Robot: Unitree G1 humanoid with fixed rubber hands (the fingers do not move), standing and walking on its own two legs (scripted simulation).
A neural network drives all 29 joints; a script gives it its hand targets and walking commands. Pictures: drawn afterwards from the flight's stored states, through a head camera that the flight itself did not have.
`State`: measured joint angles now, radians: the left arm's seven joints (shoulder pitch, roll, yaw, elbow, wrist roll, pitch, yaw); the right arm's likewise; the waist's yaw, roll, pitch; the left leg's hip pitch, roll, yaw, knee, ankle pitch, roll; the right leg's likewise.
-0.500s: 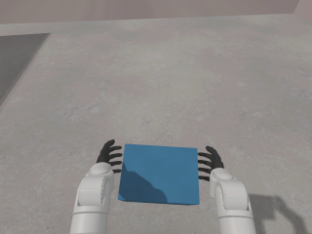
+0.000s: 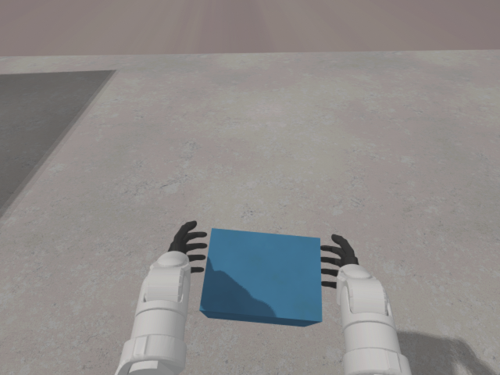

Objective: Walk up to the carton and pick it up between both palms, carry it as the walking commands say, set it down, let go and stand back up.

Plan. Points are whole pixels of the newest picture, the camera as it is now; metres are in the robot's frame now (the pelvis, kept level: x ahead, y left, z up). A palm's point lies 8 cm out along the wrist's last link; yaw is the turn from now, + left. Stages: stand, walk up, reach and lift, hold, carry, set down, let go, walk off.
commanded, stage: set down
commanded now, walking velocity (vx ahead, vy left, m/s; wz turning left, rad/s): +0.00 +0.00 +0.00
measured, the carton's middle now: (260, 280) +0.32 -0.02 -0.05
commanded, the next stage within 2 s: none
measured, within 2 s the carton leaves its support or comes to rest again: neither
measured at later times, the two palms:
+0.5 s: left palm (183, 290) +0.30 +0.13 -0.05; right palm (335, 305) +0.27 -0.15 -0.06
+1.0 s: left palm (192, 298) +0.34 +0.13 -0.14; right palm (322, 311) +0.31 -0.15 -0.15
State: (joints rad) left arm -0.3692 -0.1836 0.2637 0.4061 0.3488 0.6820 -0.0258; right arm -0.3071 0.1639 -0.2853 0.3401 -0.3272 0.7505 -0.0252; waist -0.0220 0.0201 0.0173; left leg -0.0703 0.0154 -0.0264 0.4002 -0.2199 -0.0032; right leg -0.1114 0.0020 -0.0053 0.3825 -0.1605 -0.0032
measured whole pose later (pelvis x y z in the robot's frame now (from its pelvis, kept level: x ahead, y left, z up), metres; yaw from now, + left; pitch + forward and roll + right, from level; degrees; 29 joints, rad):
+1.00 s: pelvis -0.03 +0.01 -0.08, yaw +2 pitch +28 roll +0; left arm -0.53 -0.20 0.41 0.58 0.33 0.22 0.08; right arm -0.46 0.22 -0.45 0.49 -0.31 0.26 -0.07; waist -0.06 0.04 -0.14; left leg -1.10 -0.04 -0.05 0.94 -0.33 -0.01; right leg -1.13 0.02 0.05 0.92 -0.28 0.02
